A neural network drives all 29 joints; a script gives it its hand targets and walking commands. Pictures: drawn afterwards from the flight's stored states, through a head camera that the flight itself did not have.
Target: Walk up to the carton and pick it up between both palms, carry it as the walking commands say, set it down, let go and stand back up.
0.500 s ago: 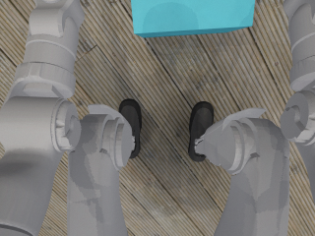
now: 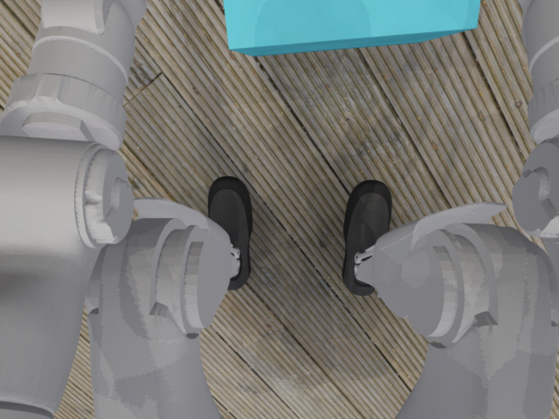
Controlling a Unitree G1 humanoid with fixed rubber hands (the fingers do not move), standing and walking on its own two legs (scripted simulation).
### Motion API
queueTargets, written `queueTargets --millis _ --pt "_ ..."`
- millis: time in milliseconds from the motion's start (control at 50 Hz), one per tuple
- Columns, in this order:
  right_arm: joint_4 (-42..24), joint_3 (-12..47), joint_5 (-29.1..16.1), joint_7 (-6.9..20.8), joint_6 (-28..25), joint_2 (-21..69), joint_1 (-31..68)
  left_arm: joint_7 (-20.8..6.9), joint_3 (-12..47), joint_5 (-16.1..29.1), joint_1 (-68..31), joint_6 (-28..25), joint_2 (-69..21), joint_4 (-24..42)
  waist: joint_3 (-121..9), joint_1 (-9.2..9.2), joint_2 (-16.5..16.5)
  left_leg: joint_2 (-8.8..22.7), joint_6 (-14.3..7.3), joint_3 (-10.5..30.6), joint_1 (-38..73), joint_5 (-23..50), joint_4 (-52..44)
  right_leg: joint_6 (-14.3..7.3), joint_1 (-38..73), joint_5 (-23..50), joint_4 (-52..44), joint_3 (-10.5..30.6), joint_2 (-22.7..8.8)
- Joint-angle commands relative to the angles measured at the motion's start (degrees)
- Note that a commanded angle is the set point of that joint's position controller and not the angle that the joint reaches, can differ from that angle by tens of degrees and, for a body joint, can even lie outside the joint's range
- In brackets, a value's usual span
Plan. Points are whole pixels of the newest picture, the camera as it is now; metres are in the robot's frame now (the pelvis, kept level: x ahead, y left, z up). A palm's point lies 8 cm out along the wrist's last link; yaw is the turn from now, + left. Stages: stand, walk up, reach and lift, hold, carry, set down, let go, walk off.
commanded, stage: reach and lift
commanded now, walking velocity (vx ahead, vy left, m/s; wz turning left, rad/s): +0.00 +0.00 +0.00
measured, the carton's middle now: out of the picture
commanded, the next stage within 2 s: none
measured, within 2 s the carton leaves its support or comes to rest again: leaves its support in 1.42 s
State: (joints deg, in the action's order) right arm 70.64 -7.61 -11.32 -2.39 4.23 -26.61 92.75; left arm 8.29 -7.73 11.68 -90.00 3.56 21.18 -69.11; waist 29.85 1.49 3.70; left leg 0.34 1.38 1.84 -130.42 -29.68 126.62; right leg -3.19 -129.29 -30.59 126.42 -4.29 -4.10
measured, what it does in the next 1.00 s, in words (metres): stands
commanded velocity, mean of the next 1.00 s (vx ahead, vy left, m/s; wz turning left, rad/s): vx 0.00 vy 0.00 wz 0.00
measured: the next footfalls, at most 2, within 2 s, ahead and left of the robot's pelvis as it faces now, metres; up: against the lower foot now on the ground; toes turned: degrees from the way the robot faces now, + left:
none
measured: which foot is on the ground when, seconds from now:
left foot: down 0.00-1.00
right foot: down 0.00-1.00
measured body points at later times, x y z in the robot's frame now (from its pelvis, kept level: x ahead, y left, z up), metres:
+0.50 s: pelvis +0.00 +0.00 +0.00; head +0.39 -0.01 +0.21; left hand +0.56 +0.17 -0.20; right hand +0.58 -0.19 -0.20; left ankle +0.13 +0.13 -0.32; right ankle +0.13 -0.11 -0.32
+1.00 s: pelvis +0.00 +0.00 +0.00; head +0.39 -0.02 +0.21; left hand +0.57 +0.15 -0.20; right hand +0.58 -0.18 -0.20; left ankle +0.13 +0.13 -0.32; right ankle +0.13 -0.11 -0.32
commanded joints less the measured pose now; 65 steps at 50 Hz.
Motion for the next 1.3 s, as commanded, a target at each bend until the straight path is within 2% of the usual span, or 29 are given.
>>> queueTargets --millis 0,100,180,240,320,360,500,520,540,580,600,620,640,680,740,760,780,840,860,880,920,940,980,1020,1080,1100,1120,1260,1280 --pt "-6.5 7.57 -1.61 -0.27 -2.98 -10.37 18.16 -0.48 3.17 6.43 -13.04 -2.37 4.77 6.11 -73.41 -0.98 -6.63 -1.48 1.35 -4.32 30.35 17.17 -5.12 2.8 37.06 17.99 -6.87 7.36 2.53" --pt "-6.45 9.5 -2.65 -0.17 -3.08 -7.72 18.67 -0.68 4.82 7.42 -14.49 -2.56 2.32 6.41 -73.63 -1.66 -6.7 -1.61 1.31 -4.42 30.42 16.92 -5.13 2.72 37.67 18.37 -7.0 7.24 2.6" --pt "-6.75 11.08 -3.15 -0.04 -3.2 -5.07 19.58 -0.97 5.65 7.64 -15.58 -2.76 0.01 6.77 -72.52 -1.45 -6.56 -1.9 1.24 -4.32 30.23 16.96 -5.29 2.62 37.31 18.48 -7.28 7.3 2.75" --pt "-6.83 11.94 -3.46 0.15 -3.4 -3.42 20.52 -1.19 6.59 8.15 -17.27 -3.01 -2.17 6.95 -72.8 -2.21 -6.54 -2.16 1.13 -4.27 30.4 17.03 -5.41 2.46 37.35 18.68 -7.31 7.07 2.89" --pt "-7.47 13.74 -4.52 0.74 -3.48 0.04 21.95 -1.74 6.94 8.21 -18.01 -3.39 -4.37 6.73 -72.48 -1.55 -6.52 -2.57 0.95 -4.41 30.07 16.69 -5.35 2.4 38.5 19.18 -7.41 7.31 3.14" --pt "-7.92 13.92 -4.3 0.86 -3.6 0.73 22.62 -2.0 7.44 8.36 -18.87 -3.38 -5.82 7.14 -72.28 -2.2 -6.65 -2.7 0.84 -4.16 30.9 16.94 -5.48 2.46 37.81 18.85 -7.47 6.73 3.24" --pt "-8.84 15.45 -4.41 2.5 -3.6 6.14 23.9 -2.8 5.74 5.92 -18.6 -3.67 -9.49 5.89 -69.94 -0.71 -7.75 -3.3 0.42 -4.4 30.96 16.19 -5.56 2.68 37.17 17.98 -7.59 6.65 3.82" --pt "-8.79 15.74 -4.52 2.82 -3.59 6.97 23.63 -2.83 5.33 5.05 -17.32 -3.73 -9.23 5.3 -69.42 0.29 -8.06 -3.37 0.25 -4.6 30.89 15.8 -5.61 2.9 37.24 17.64 -7.5 6.66 3.99" --pt "-8.85 15.55 -4.33 2.94 -3.47 7.22 23.89 -2.76 4.78 4.65 -17.73 -3.64 -9.69 5.08 -69.21 0.22 -8.1 -3.41 0.26 -4.71 30.89 15.34 -5.54 2.87 37.19 17.18 -7.77 6.84 3.99" --pt "-8.67 15.61 -4.33 3.6 -3.22 9.55 23.91 -2.96 3.73 2.95 -16.81 -3.7 -10.28 4.23 -67.84 1.47 -8.36 -3.51 0.03 -4.89 30.31 14.64 -5.84 3.18 36.71 16.68 -7.73 6.81 4.19" --pt "-8.85 15.84 -3.58 3.86 -3.3 11.24 24.19 -3.34 4.01 3.09 -17.37 -3.66 -12.8 4.16 -67.77 0.61 -9.06 -3.74 -0.04 -4.79 30.04 14.79 -5.62 3.22 36.42 16.63 -7.88 6.6 4.53" --pt "-9.72 16.19 -3.73 4.43 -3.13 13.83 25.69 -4.0 4.75 3.12 -18.81 -3.45 -15.59 4.4 -67.53 0.4 -8.29 -3.72 -0.1 -4.59 30.19 15.06 -5.7 3.16 36.21 16.99 -8.03 6.81 4.56" --pt "-10.12 17.29 -3.86 5.25 -2.94 17.21 27.19 -4.64 5.21 3.01 -20.23 -3.47 -17.9 5.27 -67.32 1.0 -8.48 -3.87 -0.24 -4.75 29.97 14.66 -5.54 2.97 36.67 16.97 -7.97 6.98 4.73" --pt "-9.27 17.85 -3.58 7.24 -2.38 23.68 28.08 -6.59 6.24 2.37 -20.97 -2.73 -24.87 4.71 -65.58 0.63 -7.95 -4.13 -0.37 -4.76 29.31 14.1 -5.33 2.78 35.39 16.23 -7.79 6.71 4.98" --pt "-10.8 18.4 -2.31 10.32 -1.24 33.39 29.38 -9.82 6.77 1.44 -23.14 -1.54 -35.12 6.14 -63.32 -0.23 -8.8 -4.67 -0.61 -4.89 28.68 13.45 -4.74 2.43 33.54 15.1 -7.83 6.37 5.61" --pt "-11.52 18.77 -2.33 11.09 -0.94 35.77 30.06 -10.56 6.87 1.15 -23.49 -1.26 -37.17 6.93 -63.0 0.3 -8.47 -4.72 -0.69 -4.9 28.59 13.52 -4.59 2.3 32.75 14.93 -7.55 6.33 5.74" --pt "-11.26 18.55 -1.76 11.9 -0.33 37.68 29.56 -11.4 7.13 1.05 -24.11 -0.8 -38.83 7.48 -61.48 -0.23 -8.44 -4.77 -0.76 -4.82 27.9 13.13 -4.54 2.3 31.43 14.31 -7.58 6.24 6.03" --pt "-10.85 18.3 -0.87 14.13 1.14 43.94 28.0 -13.5 6.9 0.25 -24.83 0.16 -43.79 8.39 -59.38 -0.18 -8.51 -4.87 -1.04 -4.96 26.49 12.19 -4.3 2.15 28.86 13.02 -7.15 5.91 6.29" --pt "-11.85 18.46 -0.7 14.6 1.34 44.42 28.1 -13.97 6.86 0.21 -24.65 0.41 -44.98 9.19 -59.45 -0.65 -8.85 -4.97 -1.09 -4.97 26.19 12.5 -3.89 2.13 28.49 13.25 -6.98 5.62 6.38" --pt "-11.22 18.12 -0.59 15.09 1.68 45.61 27.43 -14.39 6.81 0.08 -24.76 0.64 -45.67 9.41 -59.14 -0.06 -7.95 -4.9 -1.02 -5.16 26.01 12.74 -3.88 1.98 27.8 13.31 -6.95 5.92 6.5" --pt "-11.97 17.72 -0.67 15.8 2.21 46.64 26.92 -14.96 6.82 0.07 -24.68 1.03 -45.93 10.03 -58.56 -0.05 -7.7 -4.94 -1.23 -5.24 26.01 12.29 -3.67 2.0 26.94 12.57 -6.88 5.77 6.47" --pt "-11.91 17.84 -0.77 16.01 2.4 46.81 27.21 -15.26 7.01 0.32 -25.17 1.17 -46.76 10.44 -58.53 -0.51 -8.15 -4.85 -1.2 -5.33 24.88 12.27 -3.42 1.9 27.22 13.06 -6.93 5.8 6.42" --pt "-12.43 17.85 -1.06 16.44 2.76 48.62 26.74 -15.57 6.86 0.08 -24.89 1.37 -46.57 10.75 -58.54 0.0 -8.42 -4.85 -1.61 -5.44 24.62 11.65 -3.61 2.11 27.25 12.76 -7.05 5.81 6.52" --pt "-13.84 18.19 -0.87 16.47 2.91 49.09 27.26 -15.97 6.88 0.86 -25.52 1.5 -47.86 11.3 -59.23 -0.23 -9.32 -4.95 -1.64 -5.49 23.72 11.81 -3.4 2.02 28.65 13.45 -7.13 5.91 6.46" --pt "-14.09 18.35 -1.61 16.54 3.04 49.83 26.89 -16.04 7.57 1.35 -26.31 1.55 -48.15 11.65 -60.34 -0.49 -8.87 -4.83 -1.84 -5.58 23.74 11.85 -3.16 1.99 28.88 14.04 -7.0 5.98 6.52" --pt "-14.51 18.97 -2.11 16.5 3.06 50.21 28.11 -15.98 7.57 1.39 -26.13 1.63 -48.22 11.32 -60.98 0.36 -8.63 -4.93 -1.98 -5.56 24.25 12.0 -3.42 2.05 29.33 13.78 -7.08 6.23 6.44" --pt "-14.51 18.93 -1.84 16.34 3.17 50.42 27.91 -15.98 7.79 1.61 -27.11 1.52 -48.07 12.37 -61.01 0.21 -9.12 -4.88 -2.01 -5.57 23.44 12.05 -3.26 1.98 29.58 14.28 -7.03 6.32 6.51" --pt "-22.17 22.63 -5.07 14.96 2.51 51.8 33.27 -14.65 12.28 5.27 -33.39 1.1 -50.26 19.38 -78.99 -0.35 -8.82 -5.19 -1.74 -5.85 31.59 18.68 -3.09 2.47 38.97 21.63 -6.06 5.57 6.69" --pt "-23.54 23.43 -5.58 14.6 2.53 51.73 34.01 -14.34 13.06 6.02 -33.93 1.13 -50.62 20.72 -82.66 -0.71 -9.54 -5.27 -1.69 -5.8 32.72 19.33 -3.16 2.64 41.28 22.64 -5.94 5.33 6.7"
